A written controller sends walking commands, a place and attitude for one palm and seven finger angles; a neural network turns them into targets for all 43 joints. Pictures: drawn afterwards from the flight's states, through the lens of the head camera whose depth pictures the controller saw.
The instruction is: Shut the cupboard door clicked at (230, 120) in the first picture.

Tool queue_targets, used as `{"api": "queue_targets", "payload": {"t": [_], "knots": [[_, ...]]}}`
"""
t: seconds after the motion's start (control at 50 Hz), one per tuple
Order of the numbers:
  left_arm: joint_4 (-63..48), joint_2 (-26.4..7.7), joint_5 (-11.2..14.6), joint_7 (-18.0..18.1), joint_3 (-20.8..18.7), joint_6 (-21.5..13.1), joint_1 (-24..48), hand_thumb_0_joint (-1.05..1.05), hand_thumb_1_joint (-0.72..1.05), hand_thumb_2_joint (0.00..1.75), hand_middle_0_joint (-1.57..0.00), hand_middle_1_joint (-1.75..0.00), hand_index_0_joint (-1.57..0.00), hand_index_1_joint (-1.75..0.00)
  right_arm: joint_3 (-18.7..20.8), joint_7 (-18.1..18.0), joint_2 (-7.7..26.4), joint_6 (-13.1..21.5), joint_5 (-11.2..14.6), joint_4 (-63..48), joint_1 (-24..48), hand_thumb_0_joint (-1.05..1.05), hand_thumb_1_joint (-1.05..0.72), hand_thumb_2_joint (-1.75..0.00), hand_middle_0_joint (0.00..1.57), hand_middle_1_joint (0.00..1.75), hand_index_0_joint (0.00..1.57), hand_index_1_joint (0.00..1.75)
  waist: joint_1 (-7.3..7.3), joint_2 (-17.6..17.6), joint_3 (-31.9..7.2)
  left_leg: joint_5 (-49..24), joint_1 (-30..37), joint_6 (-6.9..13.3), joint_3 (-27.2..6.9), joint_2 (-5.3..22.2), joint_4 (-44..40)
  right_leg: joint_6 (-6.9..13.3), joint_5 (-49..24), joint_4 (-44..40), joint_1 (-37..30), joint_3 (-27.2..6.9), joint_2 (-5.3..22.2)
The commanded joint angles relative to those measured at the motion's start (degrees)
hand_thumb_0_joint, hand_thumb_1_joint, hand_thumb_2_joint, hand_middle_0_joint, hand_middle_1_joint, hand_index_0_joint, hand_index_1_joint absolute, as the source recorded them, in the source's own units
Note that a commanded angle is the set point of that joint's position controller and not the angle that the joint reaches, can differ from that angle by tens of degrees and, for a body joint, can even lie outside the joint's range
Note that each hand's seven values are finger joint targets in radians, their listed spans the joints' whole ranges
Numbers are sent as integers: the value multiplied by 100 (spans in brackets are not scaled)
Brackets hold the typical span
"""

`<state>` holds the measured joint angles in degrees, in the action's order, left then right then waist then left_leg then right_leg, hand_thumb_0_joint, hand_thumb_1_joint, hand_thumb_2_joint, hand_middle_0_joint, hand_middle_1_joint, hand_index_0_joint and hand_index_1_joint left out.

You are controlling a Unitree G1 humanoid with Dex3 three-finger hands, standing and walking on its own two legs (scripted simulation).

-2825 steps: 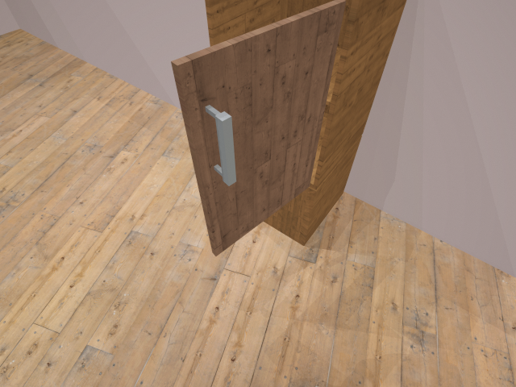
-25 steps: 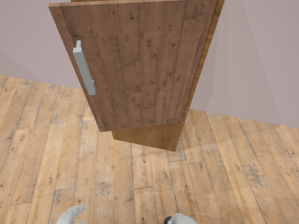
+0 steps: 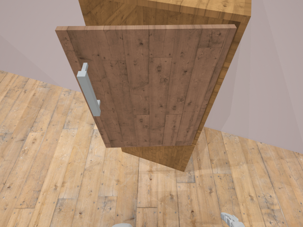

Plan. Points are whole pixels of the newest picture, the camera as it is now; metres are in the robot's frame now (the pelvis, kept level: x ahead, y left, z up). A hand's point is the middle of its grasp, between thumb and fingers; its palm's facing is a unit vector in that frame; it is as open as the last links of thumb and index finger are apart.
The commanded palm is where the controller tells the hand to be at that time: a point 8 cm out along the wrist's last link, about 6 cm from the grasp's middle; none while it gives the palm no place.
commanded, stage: come to a stop and stand still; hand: left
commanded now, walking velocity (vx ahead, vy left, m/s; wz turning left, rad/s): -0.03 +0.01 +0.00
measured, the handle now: (91, 91) +0.45 +0.22 +0.08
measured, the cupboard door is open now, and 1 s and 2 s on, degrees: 21 21 21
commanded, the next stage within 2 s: look again from close up in 0.90 s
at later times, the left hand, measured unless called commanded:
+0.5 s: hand out of the picture +0.00 +0.17 -0.17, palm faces +0.07 -0.98 -0.20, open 7.4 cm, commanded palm none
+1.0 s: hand out of the picture -0.06 +0.18 -0.17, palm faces +0.02 -0.99 -0.15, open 7.4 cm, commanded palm none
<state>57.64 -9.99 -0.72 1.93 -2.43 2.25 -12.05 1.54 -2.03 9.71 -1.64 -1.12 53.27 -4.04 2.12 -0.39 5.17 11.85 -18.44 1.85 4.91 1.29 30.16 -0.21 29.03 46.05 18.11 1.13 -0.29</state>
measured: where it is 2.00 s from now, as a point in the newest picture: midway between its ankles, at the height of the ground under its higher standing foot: outside the picture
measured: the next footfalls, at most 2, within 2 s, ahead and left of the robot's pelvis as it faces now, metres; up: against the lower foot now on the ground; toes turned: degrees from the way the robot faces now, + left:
left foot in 0.42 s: +0.01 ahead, +0.11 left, +0.00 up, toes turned +9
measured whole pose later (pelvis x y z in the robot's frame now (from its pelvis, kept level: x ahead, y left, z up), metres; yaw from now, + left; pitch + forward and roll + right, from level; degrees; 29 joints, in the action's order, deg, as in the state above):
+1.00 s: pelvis -0.04 +0.02 +0.01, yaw -1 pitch -1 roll +0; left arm 66.3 -8.5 -0.7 1.6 -0.5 0.4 -16.6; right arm 0.2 -2.0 6.4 0.6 -0.1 64.4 -17.5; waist 0.3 2.4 2.2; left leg 13.6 -7.3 1.6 3.7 -0.9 21.7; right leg -2.4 11.7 22.8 10.2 -1.6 2.5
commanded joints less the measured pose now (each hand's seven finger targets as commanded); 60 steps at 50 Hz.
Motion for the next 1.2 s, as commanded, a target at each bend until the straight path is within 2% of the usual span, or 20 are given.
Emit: {"api": "queue_targets", "payload": {"t": [0.0, 0.02, 0.04, 0.06, 0.08, 0.14, 0.26, 0.34, 0.36, 0.4, 0.42, 0.48, 0.6, 0.8, 0.96, 0.98, 1.02, 1.06, 1.1, 1.18], "knots": [[-304, -446, -39, 13, -127, -85, -721, 0, 90, 90, -20, -30, -20, -30, 324, -25, 1154, -18, -2, -215, -387, 0, -90, -90, 20, 30, 20, 30, -89, -499, -1241, -3364, 1092, 757, -1000, 1463, -291, -32, -906, -951, -341, -6, 101], [-278, -508, -69, 20, -120, -120, -903, 0, 90, 90, -20, -30, -20, -30, 319, 2, 1067, -30, 40, -239, -287, 0, -90, -90, 20, 30, 20, 30, 5, -198, -1236, -2375, 824, 482, -880, 1140, 8, 0, -1843, -1868, -682, -192, 195], [-315, -821, -128, 40, -145, -168, -811, 0, 90, 90, -20, -30, -20, -30, 294, 46, 811, -46, 94, -290, -344, 0, -90, -90, 20, 30, 20, 30, -108, 718, -1051, -731, 161, 77, -557, 521, 445, 257, -2569, -2502, -822, -1269, 899], [-392, -1158, -124, 11, -172, -200, -460, 0, 90, 90, -20, -30, -20, -30, 255, 125, 567, -95, 114, -309, -401, 0, -90, -90, 20, 30, 20, 30, -232, 1374, -619, 1260, -66, -261, -212, -119, 875, 805, -2458, -3067, -253, -2038, 1891], [-467, -1229, -126, -15, -168, -201, -363, 0, 90, 90, -20, -30, -20, -30, 255, 143, 581, -158, 58, -324, -249, 0, -90, -90, 20, 30, 20, 30, -129, 778, -420, 1803, 91, -286, -441, -153, 1489, 1158, -2715, -3212, 158, -2120, 2114], [-276, -999, -100, -6, -81, -312, -148, 0, 90, 90, -20, -30, -20, -30, 206, 132, 608, -111, 68, -46, -342, 0, -90, -90, 20, 30, 20, 30, -231, 1029, -398, 1585, -332, -299, -606, -35, 1926, 1136, -4373, -2669, -557, -1678, 1685], [-22, -1176, -82, 42, -175, -325, -664, 0, 90, 90, -20, -30, -20, -30, 130, 116, 596, -14, 95, 90, -473, 0, -90, -90, 20, 30, 20, 30, 79, 869, -796, 1502, -473, -408, -434, -101, 1016, 1123, -5692, -2261, -1956, -1497, 1731], [35, -1095, -27, 53, -154, -279, -376, 0, 90, 90, -20, -30, -20, -30, 78, 77, 532, 41, 93, 327, -996, 0, -90, -90, 20, 30, 20, 30, -128, 950, -836, 417, 564, -382, -338, -96, -584, 791, -4962, -2100, -1473, -1199, 1470], [35, -993, 11, 46, -128, -266, -233, 0, 90, 90, -20, -30, -20, -30, 76, 67, 583, 88, 77, 437, -1181, 0, -90, -90, 20, 30, 20, 30, -211, 838, -818, -238, 1075, -328, -414, 25, -1003, 581, -4231, -2056, -1069, -1024, 1248], [12, -677, 17, 7, -56, -223, -245, 0, 90, 90, -20, -30, -20, -30, 93, 53, 827, 137, 29, 506, -1142, 0, -90, -90, 20, 30, 20, 30, -111, -40, -727, -1080, 1330, -76, -807, 645, -815, 231, -2547, -2219, -566, -613, 672], [13, -631, -21, 9, -47, -203, -181, 0, 90, 90, -20, -30, -20, -30, 81, 54, 836, 113, 29, 516, -1100, 0, -90, -90, 20, 30, 20, 30, -117, 137, -545, -588, 984, -85, -746, 691, -797, 186, -1970, -2468, -626, -545, 585], [160, -622, -12, -32, -31, -135, -13, 0, 90, 90, -20, -30, -20, -30, 8, 37, 740, 158, 36, 678, -1087, 0, -90, -90, 20, 30, 20, 30, -111, -427, -183, -324, 592, -79, -878, 602, -1261, 129, -1835, -2427, -827, -408, 481], [424, -502, -14, -60, 48, -149, -257, 0, 90, 90, -20, -30, -20, -30, -9, 27, 665, 178, 34, 755, -1233, 0, -90, -90, 20, 30, 20, 30, -90, -308, 93, 846, 241, -90, -965, 528, -1740, 92, -1750, -2558, -923, -391, 448], [589, -343, -7, -27, 107, -241, -566, 0, 90, 90, -20, -30, -20, -30, -22, -8, 472, 288, 72, 882, -1587, 0, -90, -90, 20, 30, 20, 30, -156, 31, -203, -257, 781, -69, -808, 497, -1508, 64, -2287, -2565, -854, -444, 541], [698, -240, -2, -2, 131, -249, -753, 0, 90, 90, -20, -30, -20, -30, -32, -33, 370, 290, 79, 964, -1666, 0, -90, -90, 20, 30, 20, 30, -185, 15, -51, -313, 850, -68, -725, 464, -1434, 65, -2279, -2604, -727, -498, 545], [109, -1379, -76, -16, 199, -386, -391, 0, 90, 90, -20, -30, -20, -30, 17, 66, 1212, 359, 27, 291, -1221, 0, -90, -90, 20, 30, 20, 30, -345, -505, 311, -832, 434, -168, -735, 236, -1415, 129, -1988, -2097, -666, -153, 428], [70, -920, -54, 23, 120, -421, -665, 0, 90, 90, -20, -30, -20, -30, 147, -13, 995, 553, 7, 232, -1213, 0, -90, -90, 20, 30, 20, 30, -211, -828, -1118, -1494, 997, 1, -927, 484, -713, 206, -2139, -1804, -878, -255, 479], [28, -820, -41, 23, 91, -434, -710, 0, 90, 90, -20, -30, -20, -30, 178, -49, 958, 514, 29, 210, -1355, 0, -90, -90, 20, 30, 20, 30, -283, -379, -1228, -1517, 1046, 53, -886, 479, -451, 220, -2433, -1808, -826, -265, 503], [-79, -922, -44, 23, 61, -417, -618, 0, 90, 90, -20, -30, -20, -30, 207, -21, 1070, 459, 20, 134, -1250, 0, -90, -90, 20, 30, 20, 30, -282, 204, -665, -1084, 661, 98, -849, 412, -414, 247, -2554, -1819, -659, -417, 548], [-279, -1198, -40, 20, -4, -421, -434, 0, 90, 90, -20, -30, -20, -30, 238, 13, 1260, 425, 23, 59, -957, 0, -90, -90, 20, 30, 20, 30, -242, 43, -435, -1166, 553, 108, -803, 407, -468, 273, -2861, -1833, -647, -519, 562]]}}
